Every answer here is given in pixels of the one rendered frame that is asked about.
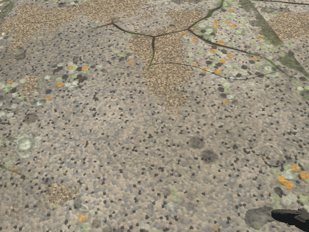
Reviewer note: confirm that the robot right hand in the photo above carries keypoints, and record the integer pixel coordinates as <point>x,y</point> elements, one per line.
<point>299,218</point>

